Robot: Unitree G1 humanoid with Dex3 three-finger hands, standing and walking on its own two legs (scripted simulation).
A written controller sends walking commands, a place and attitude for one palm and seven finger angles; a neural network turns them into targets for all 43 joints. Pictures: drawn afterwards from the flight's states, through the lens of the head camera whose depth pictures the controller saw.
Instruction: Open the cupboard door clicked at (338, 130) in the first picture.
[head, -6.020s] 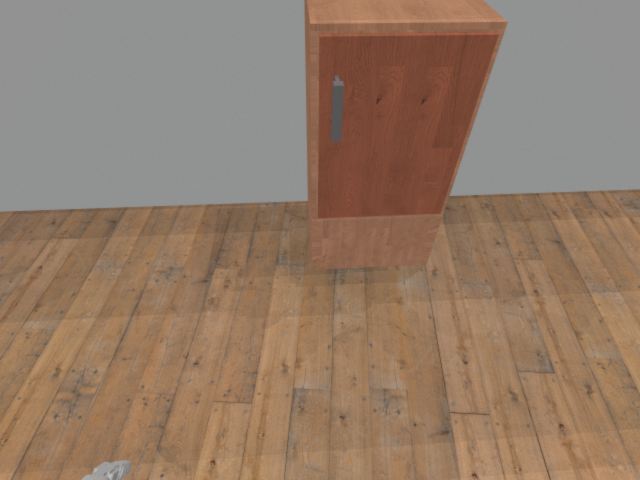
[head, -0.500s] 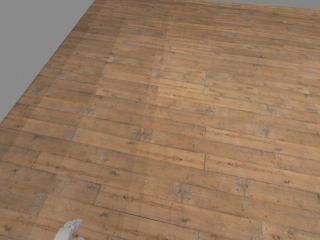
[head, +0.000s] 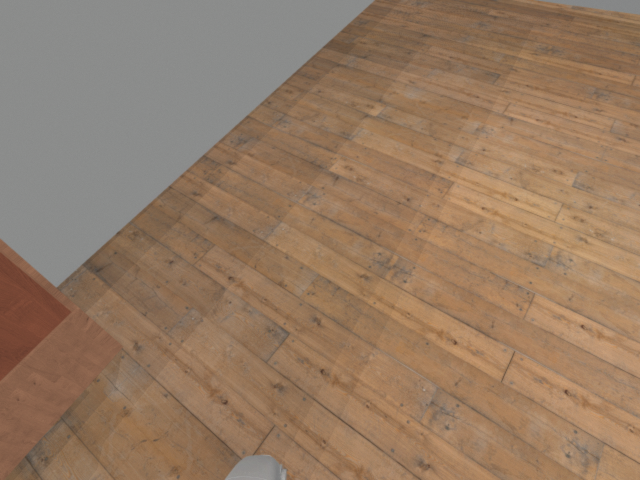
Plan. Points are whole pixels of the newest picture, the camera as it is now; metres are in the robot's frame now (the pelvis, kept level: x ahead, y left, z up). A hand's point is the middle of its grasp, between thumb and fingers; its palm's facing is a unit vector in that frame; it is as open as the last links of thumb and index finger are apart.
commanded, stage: turn to face it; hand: left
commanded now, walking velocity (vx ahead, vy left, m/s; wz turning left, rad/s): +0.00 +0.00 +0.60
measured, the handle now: out of the picture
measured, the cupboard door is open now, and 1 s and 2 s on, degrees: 0 0 0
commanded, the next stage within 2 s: take the last steps up to it in 1.84 s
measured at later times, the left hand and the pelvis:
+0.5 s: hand out of the picture +0.06 +0.29 -0.16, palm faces +0.32 -0.91 -0.25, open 7.4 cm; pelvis +0.01 +0.04 +0.00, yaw +17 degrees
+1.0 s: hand out of the picture -0.04 +0.20 -0.15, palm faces +0.58 -0.77 -0.27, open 7.4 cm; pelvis +0.00 +0.00 +0.00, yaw +36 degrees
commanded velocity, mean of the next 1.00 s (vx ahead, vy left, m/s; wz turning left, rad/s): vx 0.00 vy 0.00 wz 0.60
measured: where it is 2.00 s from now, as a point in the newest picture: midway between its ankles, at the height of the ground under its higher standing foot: outside the picture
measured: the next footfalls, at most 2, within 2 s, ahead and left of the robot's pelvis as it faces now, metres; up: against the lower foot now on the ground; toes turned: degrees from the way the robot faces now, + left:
left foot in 0.14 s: +0.03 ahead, +0.14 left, +0.00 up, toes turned +12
right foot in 0.68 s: +0.11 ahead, -0.08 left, +0.00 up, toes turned +22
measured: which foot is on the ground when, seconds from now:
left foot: up 0.00-0.12, down 0.14-0.68, up 0.70-1.00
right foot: down 0.00-0.14, up 0.16-0.66, down 0.68-1.00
